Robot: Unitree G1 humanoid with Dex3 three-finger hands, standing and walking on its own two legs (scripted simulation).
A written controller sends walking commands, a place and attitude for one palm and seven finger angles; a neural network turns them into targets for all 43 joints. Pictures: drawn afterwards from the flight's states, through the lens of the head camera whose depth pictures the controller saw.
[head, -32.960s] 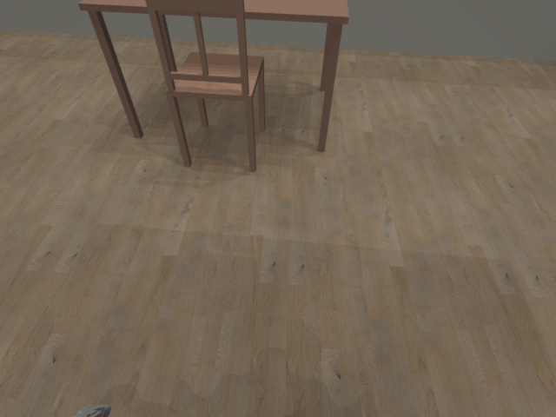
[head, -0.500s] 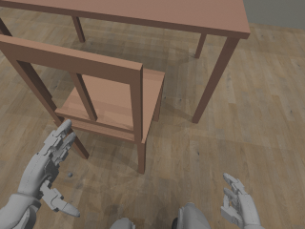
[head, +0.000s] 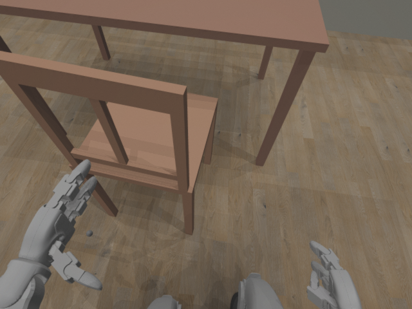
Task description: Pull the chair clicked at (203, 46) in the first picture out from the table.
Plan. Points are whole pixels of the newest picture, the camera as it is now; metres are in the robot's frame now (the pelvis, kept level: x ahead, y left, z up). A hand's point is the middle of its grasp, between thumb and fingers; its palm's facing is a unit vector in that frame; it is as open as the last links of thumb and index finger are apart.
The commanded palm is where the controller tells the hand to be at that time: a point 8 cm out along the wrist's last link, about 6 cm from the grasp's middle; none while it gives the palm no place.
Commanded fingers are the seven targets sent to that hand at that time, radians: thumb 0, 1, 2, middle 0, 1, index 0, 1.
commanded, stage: raise the hand toward the chair's back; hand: left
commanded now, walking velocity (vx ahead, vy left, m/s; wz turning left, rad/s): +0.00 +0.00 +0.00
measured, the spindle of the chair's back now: (111, 134) +0.49 +0.25 -0.02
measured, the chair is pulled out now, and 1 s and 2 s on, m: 0.18 0.18 0.18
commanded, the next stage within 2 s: aim the fingers beside a spindle in 0.10 s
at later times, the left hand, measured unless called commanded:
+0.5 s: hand (106, 228) +0.25 +0.18 +0.03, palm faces -0.20 -0.98 -0.05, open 16.9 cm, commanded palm +0.24 +0.24 +0.04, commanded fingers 0.00 -0.50 0.30 -0.06 -0.08 -0.06 -0.08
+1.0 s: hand (139, 214) +0.28 +0.14 +0.01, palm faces -0.23 -0.97 -0.04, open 16.9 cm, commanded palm +0.28 +0.20 +0.02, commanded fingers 0.00 -0.50 0.30 -0.06 -0.08 -0.06 -0.08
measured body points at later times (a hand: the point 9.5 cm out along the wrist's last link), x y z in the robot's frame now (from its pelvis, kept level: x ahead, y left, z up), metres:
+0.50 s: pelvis -0.01 +0.00 -0.01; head +0.07 +0.01 +0.43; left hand +0.26 +0.24 +0.04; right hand +0.17 -0.24 -0.08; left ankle -0.06 +0.11 -0.66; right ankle +0.08 -0.14 -0.66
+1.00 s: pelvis -0.01 +0.00 -0.02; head +0.10 +0.00 +0.42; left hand +0.29 +0.19 +0.02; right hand +0.17 -0.24 -0.10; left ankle -0.06 +0.11 -0.66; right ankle +0.08 -0.14 -0.66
